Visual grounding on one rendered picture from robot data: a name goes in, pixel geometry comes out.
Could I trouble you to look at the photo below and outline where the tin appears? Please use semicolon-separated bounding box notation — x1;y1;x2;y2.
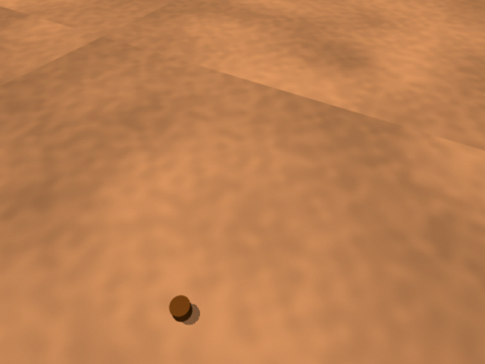
169;295;192;322

